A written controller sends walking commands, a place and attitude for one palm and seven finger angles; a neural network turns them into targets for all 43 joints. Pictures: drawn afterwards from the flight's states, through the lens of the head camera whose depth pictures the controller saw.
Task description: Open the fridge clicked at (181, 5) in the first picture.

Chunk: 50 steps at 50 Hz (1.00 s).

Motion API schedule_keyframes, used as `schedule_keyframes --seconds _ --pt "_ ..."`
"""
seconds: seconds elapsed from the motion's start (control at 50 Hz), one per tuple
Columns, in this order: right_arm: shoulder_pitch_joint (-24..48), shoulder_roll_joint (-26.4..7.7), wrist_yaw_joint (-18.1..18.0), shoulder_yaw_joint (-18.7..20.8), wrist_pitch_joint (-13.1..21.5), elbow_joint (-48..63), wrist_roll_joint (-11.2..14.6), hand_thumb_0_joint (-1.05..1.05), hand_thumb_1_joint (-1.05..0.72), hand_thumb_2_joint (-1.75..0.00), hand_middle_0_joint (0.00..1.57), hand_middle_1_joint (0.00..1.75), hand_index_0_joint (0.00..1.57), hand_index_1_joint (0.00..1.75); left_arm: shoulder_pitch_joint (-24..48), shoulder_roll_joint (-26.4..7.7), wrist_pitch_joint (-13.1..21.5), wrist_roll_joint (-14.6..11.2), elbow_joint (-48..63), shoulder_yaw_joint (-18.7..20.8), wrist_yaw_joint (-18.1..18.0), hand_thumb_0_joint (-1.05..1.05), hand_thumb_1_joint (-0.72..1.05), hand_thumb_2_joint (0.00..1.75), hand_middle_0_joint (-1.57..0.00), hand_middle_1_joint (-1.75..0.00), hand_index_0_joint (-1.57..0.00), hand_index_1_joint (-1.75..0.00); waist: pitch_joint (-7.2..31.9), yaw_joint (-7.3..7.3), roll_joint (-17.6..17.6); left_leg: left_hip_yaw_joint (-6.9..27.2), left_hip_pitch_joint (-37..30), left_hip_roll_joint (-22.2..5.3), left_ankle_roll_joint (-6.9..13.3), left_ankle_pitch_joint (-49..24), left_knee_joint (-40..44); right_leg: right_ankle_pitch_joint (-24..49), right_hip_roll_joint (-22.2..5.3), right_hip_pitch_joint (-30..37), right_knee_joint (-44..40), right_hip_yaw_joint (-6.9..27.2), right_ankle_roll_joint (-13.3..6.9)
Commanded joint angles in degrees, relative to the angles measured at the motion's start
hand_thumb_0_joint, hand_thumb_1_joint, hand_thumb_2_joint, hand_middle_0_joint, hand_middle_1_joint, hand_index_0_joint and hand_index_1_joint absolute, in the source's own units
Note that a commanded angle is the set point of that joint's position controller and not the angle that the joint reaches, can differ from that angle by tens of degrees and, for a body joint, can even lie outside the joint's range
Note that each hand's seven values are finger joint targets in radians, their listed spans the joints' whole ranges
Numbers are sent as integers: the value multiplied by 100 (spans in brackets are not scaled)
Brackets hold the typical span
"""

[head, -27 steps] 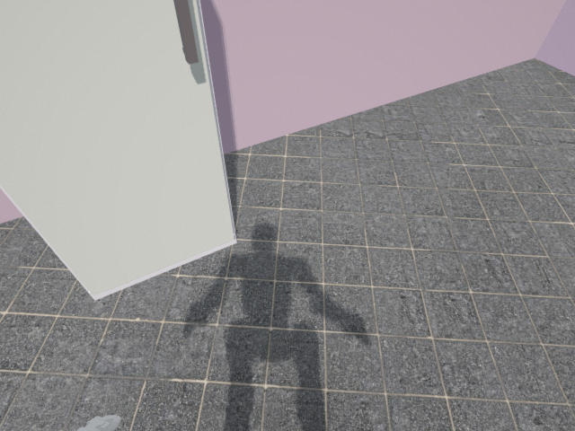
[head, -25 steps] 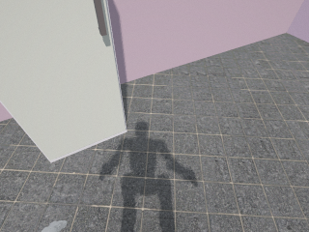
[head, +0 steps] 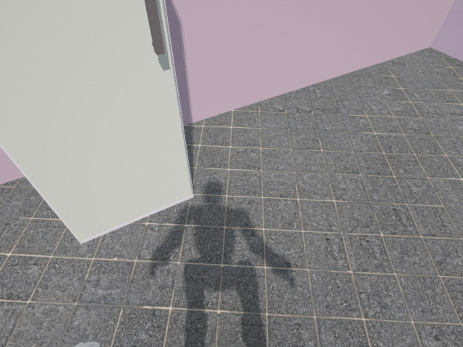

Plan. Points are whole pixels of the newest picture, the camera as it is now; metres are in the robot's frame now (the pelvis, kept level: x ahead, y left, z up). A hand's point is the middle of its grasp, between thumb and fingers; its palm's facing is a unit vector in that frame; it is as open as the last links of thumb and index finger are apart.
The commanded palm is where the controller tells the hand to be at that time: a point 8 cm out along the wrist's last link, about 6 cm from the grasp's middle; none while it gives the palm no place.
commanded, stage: stand and wait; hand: right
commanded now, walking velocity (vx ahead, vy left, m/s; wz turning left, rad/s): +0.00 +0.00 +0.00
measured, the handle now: out of the picture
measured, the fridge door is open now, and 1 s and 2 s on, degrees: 0 0 0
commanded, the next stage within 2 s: look at it before walking up in 0.28 s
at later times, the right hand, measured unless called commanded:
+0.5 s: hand out of the picture +0.07 -0.24 -0.15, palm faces -0.02 +0.94 -0.33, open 7.4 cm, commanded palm none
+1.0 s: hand out of the picture +0.06 -0.24 -0.15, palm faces -0.02 +0.94 -0.34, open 7.4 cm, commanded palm none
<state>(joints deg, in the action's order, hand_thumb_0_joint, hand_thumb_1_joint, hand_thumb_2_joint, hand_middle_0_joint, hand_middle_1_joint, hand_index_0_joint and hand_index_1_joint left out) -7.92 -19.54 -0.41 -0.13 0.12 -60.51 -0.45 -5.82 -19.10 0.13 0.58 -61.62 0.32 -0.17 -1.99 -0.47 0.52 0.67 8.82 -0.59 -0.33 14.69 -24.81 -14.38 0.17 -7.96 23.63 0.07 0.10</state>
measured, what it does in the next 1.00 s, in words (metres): stands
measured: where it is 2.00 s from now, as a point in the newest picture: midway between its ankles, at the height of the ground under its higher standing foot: outside the picture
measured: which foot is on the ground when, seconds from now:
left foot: down 0.00-1.00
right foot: down 0.00-1.00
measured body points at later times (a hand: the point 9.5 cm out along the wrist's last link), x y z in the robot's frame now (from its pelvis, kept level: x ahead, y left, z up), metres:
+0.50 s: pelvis -0.01 +0.00 +0.00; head -0.01 +0.01 +0.45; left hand +0.07 +0.30 -0.13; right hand +0.07 -0.29 -0.13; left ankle -0.01 +0.12 -0.74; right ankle -0.02 -0.12 -0.74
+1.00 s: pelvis -0.01 +0.00 +0.00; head +0.00 +0.01 +0.45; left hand +0.07 +0.30 -0.13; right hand +0.06 -0.29 -0.13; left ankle -0.01 +0.12 -0.74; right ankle -0.02 -0.12 -0.74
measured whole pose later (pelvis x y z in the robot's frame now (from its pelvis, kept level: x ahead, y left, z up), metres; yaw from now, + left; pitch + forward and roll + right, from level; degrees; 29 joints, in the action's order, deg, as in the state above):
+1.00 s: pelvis -0.01 +0.00 +0.00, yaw +0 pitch -1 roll +0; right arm -7.8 -19.4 -0.2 -0.1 0.5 -62.7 -0.5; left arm -6.5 -19.0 0.6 0.4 -64.1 0.0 0.0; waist -2.1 -0.5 0.3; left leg 0.7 8.4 -0.2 0.0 12.1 -21.8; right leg -11.6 -0.3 -7.3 20.3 0.1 0.5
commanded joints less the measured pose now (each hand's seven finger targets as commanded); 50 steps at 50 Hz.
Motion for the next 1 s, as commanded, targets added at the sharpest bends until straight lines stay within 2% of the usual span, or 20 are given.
schedule_keyframes --seconds 0.0,0.26,0.52,0.84,0.98 --pt "323 -1168 -50 238 137 385 -2 0 -90 -90 20 30 20 30 312 -1148 169 3 387 213 -74 0 90 90 -20 -30 -20 -30 522 31 -27 529 -222 -650 246 -1438 374 1292 -634 99 -353 482 -180" --pt "339 -1180 -39 223 148 258 -6 0 -90 -90 20 30 20 30 234 -1166 168 0 223 191 -59 0 90 90 -20 -30 -20 -30 380 35 50 602 -121 -645 248 -1048 574 1024 -648 70 -511 528 -154" --pt "348 -1143 -21 220 141 246 -17 0 -90 -90 20 30 20 30 203 -1165 173 4 177 183 -51 0 90 90 -20 -30 -20 -30 263 42 -21 633 26 -613 223 -685 691 816 -655 25 -605 542 -142" --pt "252 -1133 -34 220 160 187 -16 0 -90 -90 20 30 20 30 150 -1144 185 -14 144 182 -61 0 90 90 -20 -30 -20 -30 438 28 2 578 -157 -623 221 -1113 634 1131 -688 130 -566 556 -143" --pt "282 -1144 -31 217 148 164 -16 0 -90 -90 20 30 20 30 184 -1165 187 -12 140 175 -65 0 90 90 -20 -30 -20 -30 340 24 -76 555 -126 -618 206 -1038 651 1087 -695 116 -655 561 -142"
